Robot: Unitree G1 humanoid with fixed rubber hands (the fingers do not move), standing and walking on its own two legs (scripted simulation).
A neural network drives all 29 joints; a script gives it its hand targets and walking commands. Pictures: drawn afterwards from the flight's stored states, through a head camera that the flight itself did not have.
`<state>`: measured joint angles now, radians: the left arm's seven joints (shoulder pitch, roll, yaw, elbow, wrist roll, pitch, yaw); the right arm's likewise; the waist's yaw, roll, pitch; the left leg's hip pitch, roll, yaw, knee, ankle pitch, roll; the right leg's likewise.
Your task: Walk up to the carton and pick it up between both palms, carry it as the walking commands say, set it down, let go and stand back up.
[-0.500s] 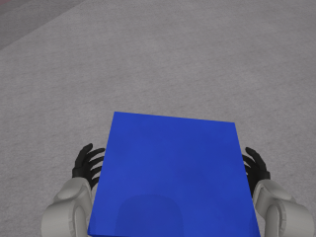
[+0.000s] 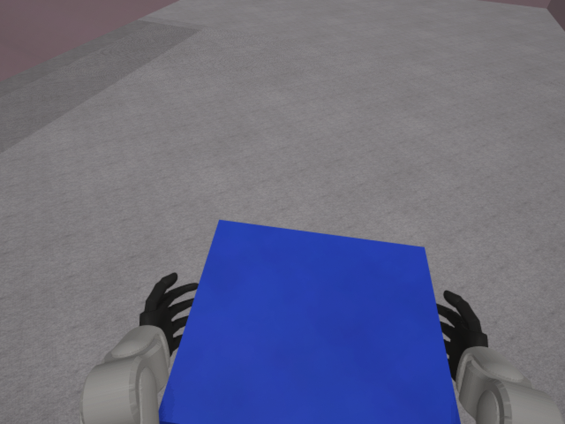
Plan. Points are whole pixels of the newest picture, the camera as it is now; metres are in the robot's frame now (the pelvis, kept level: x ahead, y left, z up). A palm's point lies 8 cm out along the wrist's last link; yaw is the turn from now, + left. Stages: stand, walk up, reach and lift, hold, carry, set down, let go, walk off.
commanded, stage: carry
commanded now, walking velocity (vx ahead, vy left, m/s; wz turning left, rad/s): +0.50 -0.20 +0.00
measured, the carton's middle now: (304, 354) +0.25 -0.02 +0.00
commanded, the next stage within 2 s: none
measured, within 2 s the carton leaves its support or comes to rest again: neither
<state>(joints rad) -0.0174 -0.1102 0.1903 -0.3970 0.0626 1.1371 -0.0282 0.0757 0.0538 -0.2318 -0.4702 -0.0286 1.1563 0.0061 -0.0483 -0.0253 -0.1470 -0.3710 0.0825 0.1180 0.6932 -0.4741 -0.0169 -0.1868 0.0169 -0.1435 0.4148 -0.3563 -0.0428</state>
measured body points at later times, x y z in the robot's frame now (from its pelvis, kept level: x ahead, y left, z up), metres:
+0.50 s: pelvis +0.38 -0.07 -0.01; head +0.47 -0.06 +0.43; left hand +0.64 +0.12 +0.01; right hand +0.66 -0.26 +0.02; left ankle +0.20 +0.03 -0.61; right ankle +0.35 -0.17 -0.73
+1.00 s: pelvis +0.67 -0.08 -0.01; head +0.70 -0.08 +0.44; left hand +0.94 +0.09 +0.04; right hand +0.91 -0.28 +0.03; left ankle +0.67 +0.01 -0.73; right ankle +0.57 -0.17 -0.73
